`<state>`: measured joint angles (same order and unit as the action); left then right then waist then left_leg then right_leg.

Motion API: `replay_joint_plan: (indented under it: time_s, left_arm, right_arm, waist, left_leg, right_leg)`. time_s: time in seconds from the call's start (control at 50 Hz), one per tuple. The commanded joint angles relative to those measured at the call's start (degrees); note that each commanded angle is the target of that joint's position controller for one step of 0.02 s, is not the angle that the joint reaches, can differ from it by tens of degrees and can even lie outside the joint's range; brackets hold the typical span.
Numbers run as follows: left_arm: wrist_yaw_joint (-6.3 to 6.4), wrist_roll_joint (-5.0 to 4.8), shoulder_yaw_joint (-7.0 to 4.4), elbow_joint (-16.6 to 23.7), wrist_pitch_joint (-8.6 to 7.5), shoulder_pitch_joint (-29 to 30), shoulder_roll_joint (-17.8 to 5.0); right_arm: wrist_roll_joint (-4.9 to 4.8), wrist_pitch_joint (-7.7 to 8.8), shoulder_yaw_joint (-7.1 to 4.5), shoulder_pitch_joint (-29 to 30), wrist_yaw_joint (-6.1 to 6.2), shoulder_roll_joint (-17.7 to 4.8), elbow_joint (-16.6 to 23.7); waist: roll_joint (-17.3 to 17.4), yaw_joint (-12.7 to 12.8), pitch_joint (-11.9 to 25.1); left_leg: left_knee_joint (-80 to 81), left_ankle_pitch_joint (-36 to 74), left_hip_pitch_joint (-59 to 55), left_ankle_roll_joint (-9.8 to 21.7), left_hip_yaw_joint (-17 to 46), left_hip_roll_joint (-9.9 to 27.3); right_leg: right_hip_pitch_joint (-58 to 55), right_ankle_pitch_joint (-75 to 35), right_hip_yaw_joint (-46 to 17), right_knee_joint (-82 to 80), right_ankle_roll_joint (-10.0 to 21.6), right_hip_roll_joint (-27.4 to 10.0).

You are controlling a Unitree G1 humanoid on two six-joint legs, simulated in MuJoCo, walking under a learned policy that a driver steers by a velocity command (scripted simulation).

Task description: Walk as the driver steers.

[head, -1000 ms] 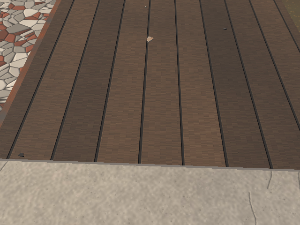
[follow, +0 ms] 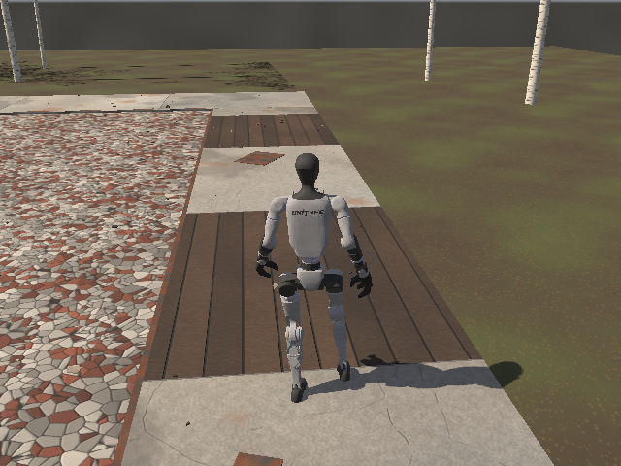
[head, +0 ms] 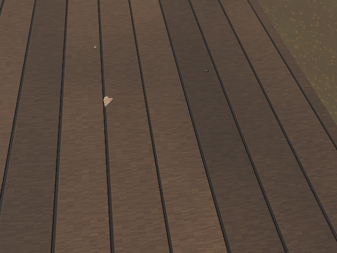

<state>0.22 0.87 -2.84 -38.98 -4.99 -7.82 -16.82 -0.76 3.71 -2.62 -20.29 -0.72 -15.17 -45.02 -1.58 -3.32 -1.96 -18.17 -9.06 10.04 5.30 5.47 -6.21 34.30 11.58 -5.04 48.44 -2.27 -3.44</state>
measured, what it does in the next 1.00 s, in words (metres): walks ahead: right foot, then left foot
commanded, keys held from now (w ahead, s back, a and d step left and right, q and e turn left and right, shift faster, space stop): w+q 0.38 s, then w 0.22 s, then w+e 0.40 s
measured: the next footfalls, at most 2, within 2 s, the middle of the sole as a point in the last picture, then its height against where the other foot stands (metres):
right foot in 0.24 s outside the picture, level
left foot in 0.72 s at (108, 247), level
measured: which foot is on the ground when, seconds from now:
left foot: down 0.00-0.24, up 0.26-0.70, down 0.72-1.00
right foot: up 0.00-0.22, down 0.24-0.74, up 0.76-1.00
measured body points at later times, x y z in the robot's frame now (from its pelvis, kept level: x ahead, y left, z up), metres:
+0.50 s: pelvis +0.27 -0.03 +0.00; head +0.30 -0.03 +0.45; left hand +0.25 +0.26 -0.12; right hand +0.50 -0.25 -0.10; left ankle +0.30 +0.14 -0.68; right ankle +0.27 -0.14 -0.75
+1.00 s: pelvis +0.51 +0.10 +0.00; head +0.53 +0.11 +0.45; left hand +0.58 +0.40 -0.12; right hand +0.63 -0.16 -0.12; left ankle +0.46 +0.19 -0.75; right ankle +0.64 -0.04 -0.67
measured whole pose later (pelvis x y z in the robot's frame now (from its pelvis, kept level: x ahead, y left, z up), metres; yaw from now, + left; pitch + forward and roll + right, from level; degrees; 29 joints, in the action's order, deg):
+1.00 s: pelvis +0.51 +0.10 +0.00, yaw +10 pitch +0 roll +2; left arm -0.2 -1.5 -4.1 -46.6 -1.6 -11.7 -17.8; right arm 1.1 5.2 -4.0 -17.5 -0.5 -15.3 -46.2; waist -2.7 -2.2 -1.4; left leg -15.6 -11.3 4.6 2.2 -9.4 -1.1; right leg 38.3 7.5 -3.6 56.7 -0.9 -6.2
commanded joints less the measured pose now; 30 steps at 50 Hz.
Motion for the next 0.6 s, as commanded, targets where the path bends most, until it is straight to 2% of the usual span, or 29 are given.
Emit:
replay_joint_plan:
  time_s: [0.02, 0.08, 0.12, 0.16, 0.18, 0.2, 0.22, 0.24, 0.26, 0.28, 0.3, 0.32, 0.34, 0.36, 0.38, 0.44, 0.48, 0.54, 0.6]
  left_arm:
    - [0.02, -0.19, -0.66, 4.3, -0.76, 4.4, -2.8]
    - [-0.66, -0.79, -0.55, 5.4, -1.44, 9.6, -2.7]
    - [-1.1, -1.13, -0.79, 6.1, -1.89, 11.7, -3.4]
    - [-1.35, -1.35, -1.3, 6.2, -2.37, 11.7, -4.6]
    - [-1.32, -1.46, -1.66, 5.9, -2.59, 10.2, -5.3]
    - [-1.12, -1.45, -2.19, 4.9, -2.81, 6.6, -6.2]
    - [-0.69, -0.94, -3.05, 3.7, -3.0, 0.9, -7.8]
    - [-0.12, -0.17, -3.94, 2.8, -2.96, -8.2, -10.9]
    - [-0.29, 0.06, -4.89, 0.7, -1.97, -12.9, -14.6]
    - [-0.63, -1.17, -3.92, 1.0, -1.59, -12.1, -9.7]
    - [-0.48, -1.21, -2.99, 1.4, -1.36, -9.6, -6.3]
    - [-0.49, -0.75, -2.53, 1.4, -1.09, -6.9, -5.4]
    - [-0.54, -0.56, -2.15, 0.9, -0.94, -5.2, -4.3]
    - [-0.5, -0.12, -1.87, 0.4, -1.03, -4.4, -3.7]
    - [-0.54, -0.18, -1.88, 0.0, -1.2, -4.0, -3.5]
    - [-0.92, -0.71, -2.42, -2.2, -1.91, -5.3, -5.2]
    - [-1.07, -0.79, -2.75, -3.4, -1.93, -5.7, -6.5]
    - [-1.05, -1.56, -2.88, -4.8, -1.41, -6.5, -7.9]
    - [-0.97, -2.35, -3.09, -7.2, -0.67, -10.6, -9.6]
  right_arm:
    - [-0.46, 0.3, -2.96, 1.0, 1.31, -10.8, 3.7]
    - [-0.79, -0.47, -3.04, -2.0, 1.78, -10.7, 2.7]
    - [-0.97, -1.0, -3.05, -3.4, 1.97, -10.4, 2.3]
    - [-0.96, -1.46, -3.23, -3.3, 2.22, -10.4, 2.3]
    - [-0.89, -1.66, -3.41, -2.7, 2.29, -10.6, 2.5]
    - [-0.87, -1.82, -3.36, -1.6, 2.25, -10.2, 2.9]
    - [-0.61, -1.75, -2.84, -0.6, 2.04, -8.6, 3.6]
    - [0.35, -1.51, -1.74, -0.2, 1.79, -5.7, 4.9]
    - [-1.0, -1.02, -0.48, -8.4, 1.75, -1.9, 6.3]
    - [-1.57, -0.96, -1.35, -8.3, 1.91, -7.6, 5.1]
    - [-1.31, -1.19, -2.32, -2.3, 1.86, -10.7, 5.6]
    - [-0.78, -1.44, -2.47, 0.7, 1.9, -10.3, 6.1]
    - [-0.23, -1.45, -2.61, 2.7, 1.71, -9.6, 6.8]
    - [-0.46, -1.66, -2.68, 2.7, 1.31, -8.6, 7.2]
    - [-0.84, -1.96, -2.53, 2.5, 1.04, -7.4, 7.4]
    - [-0.39, -2.2, -1.66, 4.9, 0.73, -4.5, 8.9]
    - [-0.06, -1.81, -1.12, 7.1, 0.4, -3.7, 9.4]
    - [0.09, -0.75, -0.36, 12.7, -0.63, -3.2, 10.5]
    - [-0.22, -0.18, -0.08, 18.5, -1.38, -3.4, 12.3]
  waist:
    - [5.9, 0.5, 1.4]
    - [6.3, -1.3, 1.2]
    - [6.5, -1.6, 1.1]
    - [7.4, -0.8, 1.1]
    - [8.3, 0.3, 1.3]
    - [8.8, 2.4, 2.5]
    - [8.1, 5.4, 6.6]
    - [2.9, 9.3, 14.8]
    - [-15.2, 6.0, 21.8]
    - [-11.9, 6.7, 17.8]
    - [-6.1, 8.0, 9.9]
    - [-2.3, 7.1, 5.5]
    - [-2.0, 6.2, 2.4]
    - [-3.7, 4.9, 1.5]
    - [-4.7, 4.4, 1.1]
    - [-3.3, 4.0, 0.4]
    - [-2.2, 4.2, 0.3]
    - [-1.4, 5.8, -0.5]
    - [-1.6, 7.6, -1.4]
  left_leg:
    - [6.4, 9.6, 1.4, 7.8, 11.7, 12.3]
    - [4.7, 7.9, 2.3, 6.5, 12.6, 11.8]
    - [2.3, 6.6, -0.3, 6.1, 15.3, 12.7]
    - [-0.4, 6.4, -3.2, 5.5, 18.5, 13.7]
    - [-2.0, 7.8, -3.8, 5.0, 19.6, 14.1]
    - [-4.8, 10.1, -3.3, 4.1, 19.6, 13.3]
    - [-11.4, 12.9, -1.1, 2.5, 17.6, 10.6]
    - [-26.4, 5.7, 6.0, 0.5, 13.1, 7.3]
    - [-43.3, -22.9, 25.5, -3.0, 5.4, -0.4]
    - [-51.4, -24.4, 32.9, -3.7, 5.6, 4.7]
    - [-53.5, -19.0, 34.7, -4.2, 4.9, 6.6]
    - [-52.9, -14.7, 33.2, -4.8, 3.1, 8.4]
    - [-50.8, -12.0, 32.4, -5.1, 2.7, 9.8]
    - [-49.5, -10.3, 30.2, -5.2, 2.4, 11.2]
    - [-48.4, -9.5, 28.9, -5.3, 1.5, 11.9]
    - [-42.4, -6.8, 29.2, -5.9, 0.8, 12.3]
    - [-35.7, -1.9, 29.2, -5.9, 0.7, 12.4]
    - [-24.3, 6.9, 25.9, -5.3, -2.4, 11.6]
    - [-17.9, 8.9, 23.7, -4.5, -4.5, 10.5]
  right_leg:
    - [-1.2, -10.2, 1.0, -9.9, -1.7, 1.8]
    - [-5.6, -16.0, 1.1, -16.5, -1.6, 3.9]
    - [-6.4, -14.8, 0.2, -19.4, -1.1, 4.6]
    - [-8.1, -11.4, -0.6, -21.9, 0.0, 4.8]
    - [-10.2, -9.3, -0.5, -22.6, 0.8, 4.7]
    - [-15.4, -9.1, 0.3, -24.6, 2.2, 4.6]
    - [-25.2, -9.4, -0.3, -25.4, 4.3, 2.6]
    - [-40.1, -6.2, -8.8, -23.5, 8.1, -6.7]
    - [-57.4, 3.8, -33.1, -26.9, 17.4, -19.4]
    - [-54.7, 15.6, -38.9, -29.8, 17.0, -20.7]
    - [-47.5, 14.6, -30.3, -31.1, 14.5, -17.8]
    - [-40.7, 7.4, -22.8, -32.3, 13.1, -15.2]
    - [-35.7, 1.4, -17.8, -33.8, 12.6, -13.1]
    - [-32.2, -2.0, -13.6, -35.2, 12.0, -11.6]
    - [-30.1, -3.8, -10.4, -36.6, 12.0, -10.6]
    - [-27.7, -9.1, -5.8, -39.7, 14.2, -10.6]
    - [-28.3, -13.0, -2.5, -40.4, 14.6, -10.4]
    - [-28.0, -16.4, 2.7, -40.7, 13.5, -8.6]
    - [-30.6, -16.3, 3.6, -40.1, 12.8, -9.8]
Keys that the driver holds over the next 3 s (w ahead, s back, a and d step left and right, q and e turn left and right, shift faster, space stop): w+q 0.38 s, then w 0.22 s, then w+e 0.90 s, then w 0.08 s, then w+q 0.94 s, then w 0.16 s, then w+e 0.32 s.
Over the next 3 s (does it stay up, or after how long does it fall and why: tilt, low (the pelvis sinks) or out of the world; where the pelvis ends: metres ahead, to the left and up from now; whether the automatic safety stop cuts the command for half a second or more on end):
stays up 1.61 0.20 0.00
